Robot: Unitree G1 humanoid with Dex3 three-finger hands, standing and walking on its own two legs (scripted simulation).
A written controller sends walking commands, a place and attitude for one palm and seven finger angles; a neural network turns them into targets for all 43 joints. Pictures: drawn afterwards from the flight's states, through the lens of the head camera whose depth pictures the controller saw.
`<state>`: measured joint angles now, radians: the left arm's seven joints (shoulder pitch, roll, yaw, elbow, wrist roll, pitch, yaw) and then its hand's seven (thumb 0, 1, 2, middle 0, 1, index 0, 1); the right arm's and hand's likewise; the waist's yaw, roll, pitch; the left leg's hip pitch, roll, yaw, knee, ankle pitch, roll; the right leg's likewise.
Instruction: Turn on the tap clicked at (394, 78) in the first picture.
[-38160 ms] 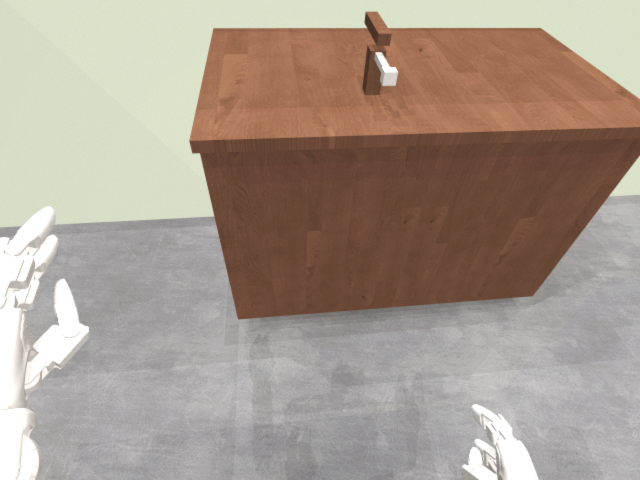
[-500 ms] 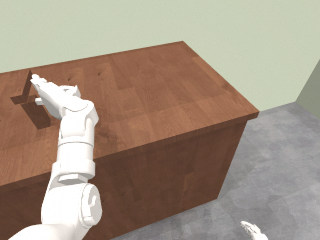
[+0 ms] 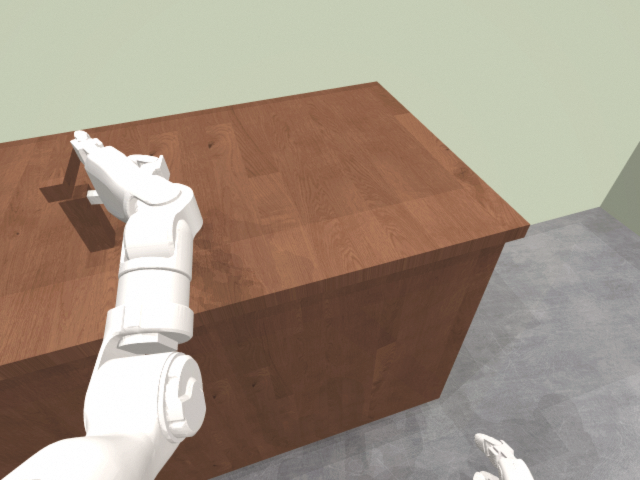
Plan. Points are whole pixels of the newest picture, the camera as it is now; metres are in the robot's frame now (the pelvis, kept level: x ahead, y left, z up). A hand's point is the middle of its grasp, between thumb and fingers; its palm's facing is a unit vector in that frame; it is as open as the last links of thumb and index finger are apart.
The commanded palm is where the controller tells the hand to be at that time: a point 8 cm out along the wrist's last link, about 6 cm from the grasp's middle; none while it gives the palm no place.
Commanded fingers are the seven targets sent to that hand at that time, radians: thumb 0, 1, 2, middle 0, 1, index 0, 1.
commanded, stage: lift the hand up off the lever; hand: left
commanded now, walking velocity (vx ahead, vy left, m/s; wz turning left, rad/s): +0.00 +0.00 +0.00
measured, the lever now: (160, 193) +0.47 +0.28 +0.13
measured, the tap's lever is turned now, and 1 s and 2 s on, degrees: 76 76 76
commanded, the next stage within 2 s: draw the hand back beside the body in 0.28 s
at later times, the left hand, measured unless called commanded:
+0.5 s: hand (161, 171) +0.39 +0.21 +0.23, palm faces +0.63 -0.77 -0.05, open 7.8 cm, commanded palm +0.32 +0.25 +0.22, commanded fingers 0.00 0.90 0.90 -0.16 -0.17 -0.16 -0.17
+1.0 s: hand (123, 254) +0.27 +0.22 +0.21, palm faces +0.34 -0.92 -0.18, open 7.7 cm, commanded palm +0.23 +0.26 +0.20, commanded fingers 0.00 0.90 0.90 -0.18 -0.25 -0.18 -0.25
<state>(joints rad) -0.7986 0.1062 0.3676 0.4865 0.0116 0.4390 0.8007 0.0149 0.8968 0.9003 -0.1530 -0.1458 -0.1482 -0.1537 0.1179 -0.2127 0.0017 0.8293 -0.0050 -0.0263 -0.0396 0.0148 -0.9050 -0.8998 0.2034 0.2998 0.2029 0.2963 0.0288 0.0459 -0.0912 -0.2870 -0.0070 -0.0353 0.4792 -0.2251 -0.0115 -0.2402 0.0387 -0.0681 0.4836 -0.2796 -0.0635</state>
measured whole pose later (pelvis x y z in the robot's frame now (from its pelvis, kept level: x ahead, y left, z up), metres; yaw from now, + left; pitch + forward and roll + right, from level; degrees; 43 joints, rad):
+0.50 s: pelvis +0.00 +0.00 +0.00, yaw -1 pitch -2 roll +1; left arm -0.60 0.15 0.25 0.21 0.01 0.46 0.50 0.02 0.90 0.90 -0.15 -0.15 -0.14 -0.16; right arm 0.08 -0.22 0.02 0.77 0.02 0.01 -0.08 0.02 -0.91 -0.90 0.20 0.30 0.20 0.30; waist 0.05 0.03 -0.04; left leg -0.19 -0.01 -0.03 0.44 -0.21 -0.01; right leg -0.15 0.04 -0.06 0.45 -0.27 -0.07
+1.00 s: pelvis -0.03 +0.01 +0.01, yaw -2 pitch -6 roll +0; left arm -0.11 0.32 0.18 -0.03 -0.08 -0.11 0.15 0.01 0.89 0.90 -0.18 -0.21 -0.17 -0.22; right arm 0.16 -0.23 0.03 0.71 0.02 -0.08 -0.05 0.02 -0.90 -0.90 0.20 0.30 0.20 0.30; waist 0.05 0.05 0.06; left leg -0.10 0.01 -0.01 0.35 -0.14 0.00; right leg -0.05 0.05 -0.04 0.33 -0.17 -0.06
